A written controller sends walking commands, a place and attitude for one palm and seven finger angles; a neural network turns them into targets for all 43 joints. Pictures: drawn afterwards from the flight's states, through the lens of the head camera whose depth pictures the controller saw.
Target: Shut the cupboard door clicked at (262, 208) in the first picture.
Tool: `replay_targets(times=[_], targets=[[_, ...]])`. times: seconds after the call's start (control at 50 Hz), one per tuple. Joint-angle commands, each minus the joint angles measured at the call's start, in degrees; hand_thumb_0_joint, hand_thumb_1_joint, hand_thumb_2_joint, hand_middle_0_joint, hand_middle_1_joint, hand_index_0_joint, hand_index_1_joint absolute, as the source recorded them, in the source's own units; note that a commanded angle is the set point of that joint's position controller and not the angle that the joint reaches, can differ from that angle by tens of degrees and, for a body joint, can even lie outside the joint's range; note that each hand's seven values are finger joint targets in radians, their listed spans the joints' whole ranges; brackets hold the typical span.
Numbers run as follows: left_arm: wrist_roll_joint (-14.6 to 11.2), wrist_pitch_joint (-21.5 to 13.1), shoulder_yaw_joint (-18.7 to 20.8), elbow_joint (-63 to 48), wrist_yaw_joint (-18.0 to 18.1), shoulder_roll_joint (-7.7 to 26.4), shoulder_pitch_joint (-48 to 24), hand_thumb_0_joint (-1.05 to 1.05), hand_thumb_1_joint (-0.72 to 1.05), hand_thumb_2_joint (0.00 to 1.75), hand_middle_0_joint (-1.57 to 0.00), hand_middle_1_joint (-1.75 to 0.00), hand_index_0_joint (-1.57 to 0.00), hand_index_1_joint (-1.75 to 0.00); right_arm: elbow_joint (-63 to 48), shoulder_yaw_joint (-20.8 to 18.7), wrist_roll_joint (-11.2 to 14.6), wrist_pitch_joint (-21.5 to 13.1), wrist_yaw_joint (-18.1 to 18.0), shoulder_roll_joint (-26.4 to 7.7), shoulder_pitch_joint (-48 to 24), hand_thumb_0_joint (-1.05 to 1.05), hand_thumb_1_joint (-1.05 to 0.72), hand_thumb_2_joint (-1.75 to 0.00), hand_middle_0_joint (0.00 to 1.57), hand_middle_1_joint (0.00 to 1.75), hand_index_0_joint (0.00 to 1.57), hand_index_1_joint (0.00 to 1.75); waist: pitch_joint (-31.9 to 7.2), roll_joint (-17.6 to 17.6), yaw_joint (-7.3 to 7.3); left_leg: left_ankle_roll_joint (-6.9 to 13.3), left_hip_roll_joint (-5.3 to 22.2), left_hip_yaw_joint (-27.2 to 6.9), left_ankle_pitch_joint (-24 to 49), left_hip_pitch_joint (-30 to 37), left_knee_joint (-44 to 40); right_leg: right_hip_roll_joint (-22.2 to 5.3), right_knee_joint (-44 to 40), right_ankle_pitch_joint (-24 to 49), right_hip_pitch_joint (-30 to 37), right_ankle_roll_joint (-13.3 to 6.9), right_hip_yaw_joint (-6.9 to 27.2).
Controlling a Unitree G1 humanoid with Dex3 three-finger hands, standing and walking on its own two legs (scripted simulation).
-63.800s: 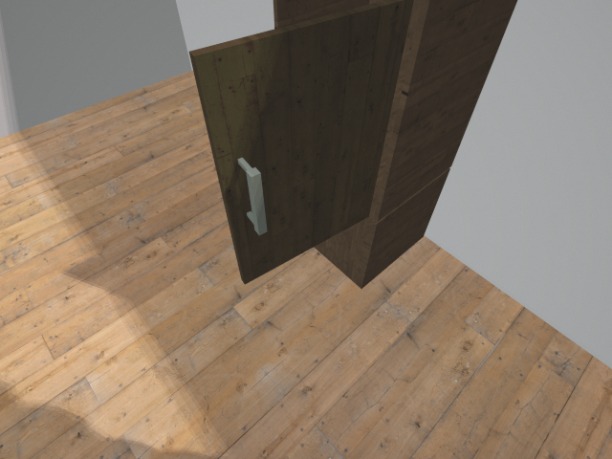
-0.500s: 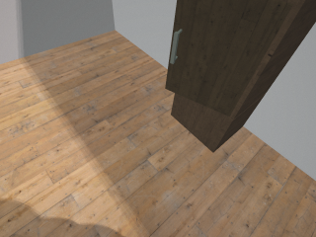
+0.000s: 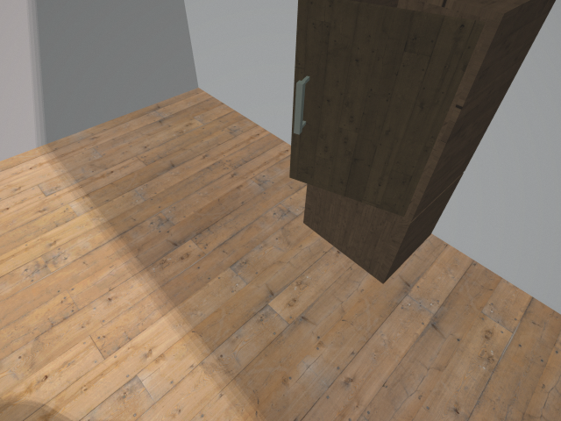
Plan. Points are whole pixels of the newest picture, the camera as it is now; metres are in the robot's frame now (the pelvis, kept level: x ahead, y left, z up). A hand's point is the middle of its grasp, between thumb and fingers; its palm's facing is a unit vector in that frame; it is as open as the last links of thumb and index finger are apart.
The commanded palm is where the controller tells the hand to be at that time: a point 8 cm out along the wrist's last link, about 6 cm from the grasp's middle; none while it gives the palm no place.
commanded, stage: let the arm hang, fingers relaxed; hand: left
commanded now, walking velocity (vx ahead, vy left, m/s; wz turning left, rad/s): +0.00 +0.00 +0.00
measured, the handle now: (302, 105) +0.95 -0.02 -0.03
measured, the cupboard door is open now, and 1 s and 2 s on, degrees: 20 20 20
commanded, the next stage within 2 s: look to check the result in 0.20 s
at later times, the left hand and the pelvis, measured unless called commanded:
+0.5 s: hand out of the picture -0.02 +0.17 -0.17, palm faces +0.02 -0.98 -0.20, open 7.4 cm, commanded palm none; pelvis +0.01 -0.01 +0.00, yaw +0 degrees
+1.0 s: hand out of the picture +0.04 +0.17 -0.17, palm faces +0.01 -0.98 -0.21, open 7.4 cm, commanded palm none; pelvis +0.02 -0.02 +0.00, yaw +1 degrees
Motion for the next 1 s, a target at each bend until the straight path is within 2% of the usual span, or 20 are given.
replay_targets(times=[0.0,0.12,0.14,0.2,0.26,0.38,0.64,0.68,0.74,0.86,0.92,0.98], targets=[[-0.18,-0.11,1.14,-0.67,0.69,5.48,5.17,0.0,0.9,0.9,-0.2,-0.3,-0.2,-0.3,-1.56,-1.41,0.05,-0.74,-0.6,-6.01,4.31,0.0,-0.9,-0.9,0.2,0.3,0.2,0.3,6.89,0.53,0.21,-0.4,5.23,-8.13,-11.68,-0.13,-7.99,-1.97,-6.19,-4.29,-7.09,-3.26,3.13],[-0.24,-0.38,1.37,-1.27,0.64,5.73,4.27,0.0,0.9,0.9,-0.2,-0.3,-0.2,-0.3,-1.9,-1.41,0.04,-1.03,-0.62,-6.11,4.18,0.0,-0.9,-0.9,0.2,0.3,0.2,0.3,5.93,0.22,0.16,-0.53,5.12,-7.55,-8.53,1.06,-6.96,-2.26,-6.17,-2.32,-6.49,-3.37,3.17],[-0.27,-0.39,1.38,-1.42,0.63,5.77,4.08,0.0,0.9,0.9,-0.2,-0.3,-0.2,-0.3,-1.85,-1.43,0.04,-1.07,-0.63,-6.23,4.08,0.0,-0.9,-0.9,0.2,0.3,0.2,0.3,5.63,1.14,0.14,-0.52,5.16,-7.62,-8.52,1.23,-7.03,-2.22,-6.16,-2.24,-6.4,-3.41,3.42],[-0.25,-0.39,1.46,-1.47,0.61,6.14,3.71,0.0,0.9,0.9,-0.2,-0.3,-0.2,-0.3,-2.07,-1.49,0.11,-1.0,-0.61,-6.56,3.75,0.0,-0.9,-0.9,0.2,0.3,0.2,0.3,5.95,0.19,0.12,-0.55,5.2,-7.56,-8.44,1.28,-6.83,-2.27,-6.4,-2.61,-6.52,-3.45,3.39],[-0.26,-0.33,1.54,-1.46,0.54,6.38,3.38,0.0,0.9,0.9,-0.2,-0.3,-0.2,-0.3,-2.15,-1.61,0.07,-0.98,-0.65,-7.05,3.45,0.0,-0.9,-0.9,0.2,0.3,0.2,0.3,5.84,1.07,0.1,-0.58,5.32,-7.75,-9.41,1.51,-7.09,-2.14,-6.43,-2.98,-6.58,-3.4,3.37],[-0.3,-0.61,1.63,-1.52,0.48,7.68,2.73,0.0,0.9,0.9,-0.2,-0.3,-0.2,-0.3,-2.38,-1.68,0.24,-1.08,-0.62,-8.15,2.83,0.0,-0.9,-0.9,0.2,0.3,0.2,0.3,4.21,-0.38,0.11,-0.44,5.39,-7.22,-5.68,3.27,-5.67,-2.6,-7.04,-1.8,-5.64,-3.73,3.56],[-0.41,-0.78,1.59,-1.35,0.23,9.7,-0.16,0.0,0.9,0.9,-0.2,-0.3,-0.2,-0.3,-2.1,-1.63,0.2,-1.09,-0.53,-9.92,-0.27,0.0,-0.9,-0.9,0.2,0.3,0.2,0.3,4.51,-0.35,-0.01,-0.79,5.63,-6.83,-2.88,4.8,-5.45,-3.13,-8.21,-0.66,-4.92,-3.7,4.12],[-0.36,-0.86,1.71,-1.58,0.24,10.37,-0.36,0.0,0.9,0.9,-0.2,-0.3,-0.2,-0.3,-2.32,-1.7,0.34,-1.18,-0.48,-10.37,-0.49,0.0,-0.9,-0.9,0.2,0.3,0.2,0.3,3.29,-0.54,0.09,-0.71,5.8,-6.9,-0.83,5.2,-5.1,-3.15,-8.04,0.9,-3.86,-3.7,3.82],[-0.45,-0.94,1.68,-1.56,0.18,10.48,-1.32,0.0,0.9,0.9,-0.2,-0.3,-0.2,-0.3,-2.2,-1.54,0.24,-1.38,-0.53,-10.9,-1.61,0.0,-0.9,-0.9,0.2,0.3,0.2,0.3,3.15,0.44,0.06,-0.79,6.06,-6.94,0.83,5.69,-5.31,-3.27,-7.99,2.41,-3.21,-3.52,3.85],[-0.46,-0.95,1.78,-1.71,0.07,11.12,-2.72,0.0,0.9,0.9,-0.2,-0.3,-0.2,-0.3,-2.24,-1.45,0.2,-1.51,-0.56,-11.6,-3.05,0.0,-0.9,-0.9,0.2,0.3,0.2,0.3,2.9,0.23,0.24,-0.89,6.09,-7.22,2.74,6.01,-5.59,-3.32,-8.13,4.12,-1.86,-3.37,3.71],[-0.47,-0.98,1.77,-1.78,0.05,11.23,-2.95,0.0,0.9,0.9,-0.2,-0.3,-0.2,-0.3,-2.3,-1.47,0.19,-1.56,-0.52,-11.68,-3.61,0.0,-0.9,-0.9,0.2,0.3,0.2,0.3,2.51,0.09,0.33,-0.91,6.1,-7.28,3.42,6.55,-5.53,-3.54,-8.31,4.6,-1.55,-3.36,3.54],[-0.51,-0.26,2.03,-2.21,0.44,9.62,-1.48,0.0,0.9,0.9,-0.2,-0.3,-0.2,-0.3,-2.86,-1.11,0.21,-0.83,-0.32,-9.04,-2.61,0.0,-0.9,-0.9,0.2,0.3,0.2,0.3,2.06,-0.03,0.51,-1.22,5.42,-7.35,6.99,4.26,-2.53,-4.47,-5.31,7.04,-0.26,-2.87,1.66]])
